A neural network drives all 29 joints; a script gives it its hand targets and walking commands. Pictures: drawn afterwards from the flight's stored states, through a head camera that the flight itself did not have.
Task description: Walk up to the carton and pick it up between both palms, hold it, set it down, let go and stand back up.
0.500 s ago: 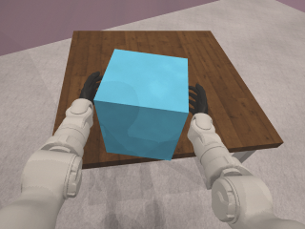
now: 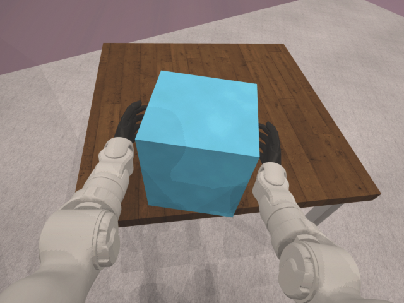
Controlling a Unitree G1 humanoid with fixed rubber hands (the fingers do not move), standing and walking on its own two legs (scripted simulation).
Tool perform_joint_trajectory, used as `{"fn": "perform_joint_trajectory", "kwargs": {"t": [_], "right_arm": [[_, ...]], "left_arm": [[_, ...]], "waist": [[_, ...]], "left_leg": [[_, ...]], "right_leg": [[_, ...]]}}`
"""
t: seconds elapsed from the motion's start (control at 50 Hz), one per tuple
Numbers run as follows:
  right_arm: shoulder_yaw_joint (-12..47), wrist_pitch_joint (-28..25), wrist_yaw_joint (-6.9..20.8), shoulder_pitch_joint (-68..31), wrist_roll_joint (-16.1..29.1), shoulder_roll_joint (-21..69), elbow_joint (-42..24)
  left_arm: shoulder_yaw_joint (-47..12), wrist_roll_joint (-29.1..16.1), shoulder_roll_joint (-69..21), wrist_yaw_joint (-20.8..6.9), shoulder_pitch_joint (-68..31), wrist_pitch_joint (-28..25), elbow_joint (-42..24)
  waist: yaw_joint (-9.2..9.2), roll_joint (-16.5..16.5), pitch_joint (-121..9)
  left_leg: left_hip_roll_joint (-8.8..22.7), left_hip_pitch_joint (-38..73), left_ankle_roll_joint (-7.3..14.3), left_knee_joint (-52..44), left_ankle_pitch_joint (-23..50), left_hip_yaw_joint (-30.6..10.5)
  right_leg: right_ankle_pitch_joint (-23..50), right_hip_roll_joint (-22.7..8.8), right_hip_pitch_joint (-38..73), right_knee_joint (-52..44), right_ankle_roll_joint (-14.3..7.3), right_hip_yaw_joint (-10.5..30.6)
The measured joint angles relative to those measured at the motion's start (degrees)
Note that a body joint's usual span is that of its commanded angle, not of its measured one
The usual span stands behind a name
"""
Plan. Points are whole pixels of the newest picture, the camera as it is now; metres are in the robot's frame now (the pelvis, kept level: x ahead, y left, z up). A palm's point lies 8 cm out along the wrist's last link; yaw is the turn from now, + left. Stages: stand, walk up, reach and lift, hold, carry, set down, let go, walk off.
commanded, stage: reach and lift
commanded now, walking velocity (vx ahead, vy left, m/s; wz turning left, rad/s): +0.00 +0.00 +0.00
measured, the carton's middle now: (199, 148) +0.46 -0.03 +0.02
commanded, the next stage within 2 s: none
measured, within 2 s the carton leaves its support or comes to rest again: leaves its support in 1.22 s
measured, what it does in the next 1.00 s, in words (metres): stands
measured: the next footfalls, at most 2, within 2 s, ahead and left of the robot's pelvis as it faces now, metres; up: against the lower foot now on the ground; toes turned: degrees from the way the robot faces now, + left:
none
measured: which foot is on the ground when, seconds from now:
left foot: down 0.00-1.00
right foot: down 0.00-1.00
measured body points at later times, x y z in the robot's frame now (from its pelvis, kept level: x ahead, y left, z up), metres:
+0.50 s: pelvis +0.03 +0.00 +0.01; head +0.08 +0.03 +0.46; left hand +0.47 +0.12 +0.07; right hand +0.40 -0.17 +0.06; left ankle -0.01 +0.07 -0.73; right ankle +0.04 -0.12 -0.73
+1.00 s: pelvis +0.03 +0.00 +0.02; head +0.09 +0.04 +0.46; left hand +0.47 +0.12 +0.07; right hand +0.40 -0.17 +0.06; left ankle -0.01 +0.07 -0.73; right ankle +0.04 -0.12 -0.73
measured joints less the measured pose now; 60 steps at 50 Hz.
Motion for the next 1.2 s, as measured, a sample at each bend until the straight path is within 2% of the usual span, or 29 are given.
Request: {"fn": "perform_joint_trajectory", "kwargs": {"t": [0.1, 0.22, 0.34, 0.68, 1.0, 1.08, 1.2], "right_arm": [[-3.5, -2.1, 0.9, 0.9, -3.8, 0.6, -0.5], [-11.7, -4.1, 3.4, 4.1, -12.0, 3.6, -5.8], [-14.1, -5.2, 4.8, 7.5, -15.0, 5.6, -10.0], [-10.6, -7.0, 3.6, 11.4, -13.6, 6.0, -11.7], [-9.7, -8.3, 3.3, 11.7, -12.3, 5.4, -10.9], [-9.6, -10.2, 3.1, 12.1, -12.1, 5.0, -9.3], [-9.6, -15.5, 2.5, 12.2, -11.6, 3.8, -5.1]], "left_arm": [[3.2, 3.9, -1.2, -0.2, 0.7, -1.0, -1.0], [9.9, 10.5, -3.7, -0.6, 1.6, -3.9, -1.0], [14.1, 13.9, -6.0, -1.5, 4.3, -5.1, -3.4], [15.6, 16.5, -9.2, -2.8, 9.3, -1.1, -13.0], [15.2, 17.9, -10.3, -3.1, 10.2, 1.4, -17.2], [13.7, 17.4, -10.1, -2.6, 10.9, 0.7, -16.9], [10.7, 16.1, -9.2, -1.3, 11.3, -3.7, -13.8]], "waist": [[0.35, -0.3, 1.6], [1.27, -0.3, 4.3], [1.72, 0.4, 6.1], [2.75, -0.5, 7.9], [3.06, -1.4, 8.0], [3.1, -1.3, 6.7], [3.67, -0.9, 5.3]], "left_leg": [[-0.2, 2.3, 0.1, -1.3, 0.2, 0.0], [-0.3, 7.1, 0.0, -4.2, 0.8, -0.3], [-0.5, 11.7, -0.1, -6.7, 1.1, -0.7], [-0.3, 17.4, -0.2, -10.7, 1.5, -0.5], [-0.3, 17.5, -0.2, -12.0, 2.2, -0.4], [-0.3, 16.5, -0.4, -11.8, 2.3, -0.4], [-0.2, 15.7, -0.8, -11.4, 2.4, -0.4]], "right_leg": [[0.1, -0.1, 2.3, -1.1, 0.2, 0.1], [0.9, 0.0, 7.5, -4.7, 0.2, -0.2], [1.3, 0.0, 12.4, -7.7, 0.4, -0.5], [1.5, 0.5, 17.8, -11.2, 0.3, -0.2], [2.6, 0.6, 18.2, -13.0, 0.2, 0.0], [2.8, 0.6, 17.4, -13.3, 0.2, -0.1], [3.3, 0.7, 16.9, -13.6, 0.0, -0.1]]}}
